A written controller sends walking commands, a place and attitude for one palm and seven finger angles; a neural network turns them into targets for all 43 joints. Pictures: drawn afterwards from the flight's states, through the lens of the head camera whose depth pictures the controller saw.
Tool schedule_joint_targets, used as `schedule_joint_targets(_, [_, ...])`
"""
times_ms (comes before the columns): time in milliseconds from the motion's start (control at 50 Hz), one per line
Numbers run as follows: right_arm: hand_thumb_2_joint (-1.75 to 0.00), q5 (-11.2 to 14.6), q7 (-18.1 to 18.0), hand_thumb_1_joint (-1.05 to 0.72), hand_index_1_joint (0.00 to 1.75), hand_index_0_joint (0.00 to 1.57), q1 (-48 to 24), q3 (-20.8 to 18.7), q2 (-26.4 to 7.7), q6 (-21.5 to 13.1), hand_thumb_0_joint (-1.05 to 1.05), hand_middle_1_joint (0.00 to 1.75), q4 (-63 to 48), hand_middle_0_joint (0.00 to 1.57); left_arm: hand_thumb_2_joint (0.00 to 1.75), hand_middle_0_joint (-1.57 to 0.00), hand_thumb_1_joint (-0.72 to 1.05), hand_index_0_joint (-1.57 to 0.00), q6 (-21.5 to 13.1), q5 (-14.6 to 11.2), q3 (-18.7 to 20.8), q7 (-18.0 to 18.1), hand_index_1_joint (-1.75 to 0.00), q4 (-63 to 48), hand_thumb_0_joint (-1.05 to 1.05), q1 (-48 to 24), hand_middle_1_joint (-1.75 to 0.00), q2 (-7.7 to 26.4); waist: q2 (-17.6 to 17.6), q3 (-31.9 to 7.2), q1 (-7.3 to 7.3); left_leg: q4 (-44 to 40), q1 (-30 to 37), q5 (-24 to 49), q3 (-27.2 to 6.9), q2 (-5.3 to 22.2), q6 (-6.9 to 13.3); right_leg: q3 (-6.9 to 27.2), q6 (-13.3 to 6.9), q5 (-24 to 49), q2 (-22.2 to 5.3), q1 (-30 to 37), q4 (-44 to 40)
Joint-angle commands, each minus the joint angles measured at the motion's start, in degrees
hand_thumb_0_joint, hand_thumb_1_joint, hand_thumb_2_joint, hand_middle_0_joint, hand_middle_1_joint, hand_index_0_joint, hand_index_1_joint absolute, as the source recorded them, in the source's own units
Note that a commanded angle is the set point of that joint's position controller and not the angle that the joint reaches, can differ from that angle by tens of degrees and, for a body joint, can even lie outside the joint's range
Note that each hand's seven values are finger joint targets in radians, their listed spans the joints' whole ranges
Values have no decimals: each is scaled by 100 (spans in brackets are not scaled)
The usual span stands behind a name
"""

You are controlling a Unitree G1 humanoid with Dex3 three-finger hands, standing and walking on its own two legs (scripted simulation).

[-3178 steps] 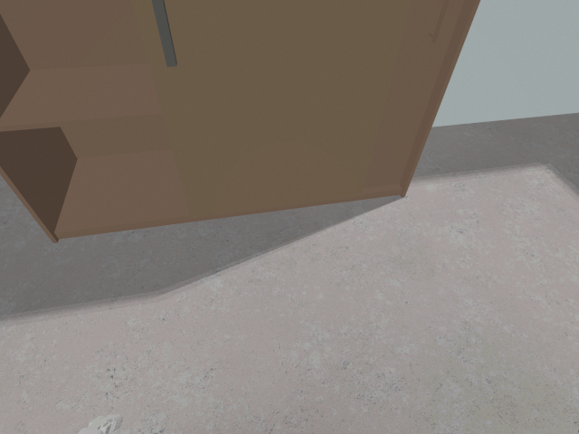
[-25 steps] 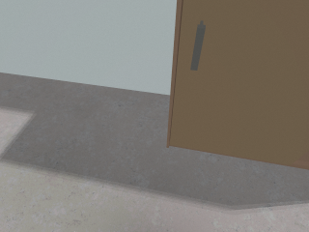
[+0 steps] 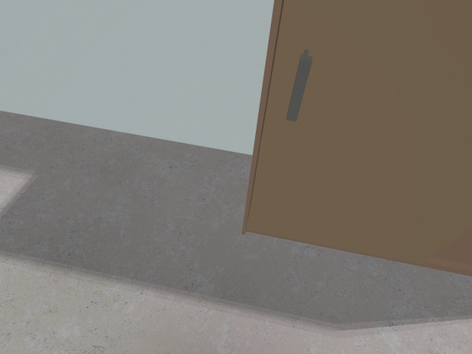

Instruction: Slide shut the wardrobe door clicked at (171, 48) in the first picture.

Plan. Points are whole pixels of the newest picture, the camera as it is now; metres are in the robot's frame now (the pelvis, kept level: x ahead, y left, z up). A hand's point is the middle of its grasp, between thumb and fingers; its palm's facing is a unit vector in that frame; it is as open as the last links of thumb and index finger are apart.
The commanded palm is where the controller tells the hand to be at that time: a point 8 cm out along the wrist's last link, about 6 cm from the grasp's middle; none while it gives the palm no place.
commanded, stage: let the arm hang, fingers relaxed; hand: right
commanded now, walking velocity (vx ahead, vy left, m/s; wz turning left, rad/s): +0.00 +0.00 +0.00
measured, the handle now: (298, 86) +0.74 -0.12 +0.08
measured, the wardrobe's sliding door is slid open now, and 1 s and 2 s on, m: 0.00 0.00 0.00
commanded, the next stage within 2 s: look to check the result in 0.28 s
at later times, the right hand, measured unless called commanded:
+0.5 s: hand out of the picture +0.09 -0.21 -0.16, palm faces +0.00 +0.95 -0.30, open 7.3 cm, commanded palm none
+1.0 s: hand out of the picture +0.12 -0.23 -0.15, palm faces -0.01 +0.94 -0.33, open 7.3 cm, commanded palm none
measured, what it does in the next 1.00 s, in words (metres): stands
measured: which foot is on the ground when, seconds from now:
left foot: down 0.00-1.00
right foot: down 0.00-1.00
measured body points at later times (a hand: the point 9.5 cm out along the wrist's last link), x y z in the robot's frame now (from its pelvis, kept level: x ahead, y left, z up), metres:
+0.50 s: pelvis +0.03 +0.01 +0.00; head +0.05 +0.02 +0.45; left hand +0.08 +0.29 -0.15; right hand +0.09 -0.26 -0.14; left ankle +0.04 +0.11 -0.74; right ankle +0.00 -0.10 -0.74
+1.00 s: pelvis +0.04 +0.02 +0.01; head +0.06 +0.02 +0.46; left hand +0.12 +0.31 -0.13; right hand +0.12 -0.27 -0.13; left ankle +0.04 +0.11 -0.74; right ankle +0.00 -0.10 -0.74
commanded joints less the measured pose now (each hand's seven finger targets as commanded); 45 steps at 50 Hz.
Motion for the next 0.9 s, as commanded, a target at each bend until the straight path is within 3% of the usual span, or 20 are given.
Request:
schedule_joint_targets(0, [-90, 3, -57, -90, 30, 20, -48, -114, -903, -129, 0, 30, -196, 20, 90, -20, 90, -20, -107, 21, 163, 55, -30, -151, 0, 35, -30, 888, 282, 15, -18, -518, 378, -204, -664, 516, 149, 751, -100, 74, -704, -392, -737])
schedule_joint_targets(120, [-90, 4, -64, -90, 30, 20, -222, -125, -985, -169, 0, 30, -230, 20, 90, -20, 90, -20, -133, 13, 163, 63, -30, -137, 0, -160, -30, 1002, 195, -137, -20, -516, 611, 425, -627, 551, 162, 731, -54, 574, -737, -160, -727])
schedule_joint_targets(180, [-90, 13, -56, -90, 30, 20, -339, -128, -1022, -174, 0, 30, -241, 20, 90, -20, 90, -20, -135, 17, 153, 67, -30, -103, 0, -244, -30, 1020, 79, -78, -9, -590, 665, 395, -647, 563, 165, 712, -21, 524, -737, -153, -800])
schedule_joint_targets(520, [-90, 25, -51, -90, 30, 20, -551, -168, -1352, -241, 0, 30, -254, 20, 90, -20, 90, -20, -130, -9, 197, 76, -30, -149, 0, -522, -30, 1425, 267, -427, 42, -706, 979, 1250, -665, 629, 219, 672, 5, 971, -813, 332, -780])
schedule_joint_targets(880, [-90, 31, -41, -90, 30, 20, -744, -153, -1596, -246, 0, 30, -285, 20, 90, -20, 90, -20, -131, -4, 186, 52, -30, -177, 0, -761, -30, 1680, 218, -451, 40, -817, 1117, 1376, -714, 664, 216, 680, 37, 1050, -856, 470, -910])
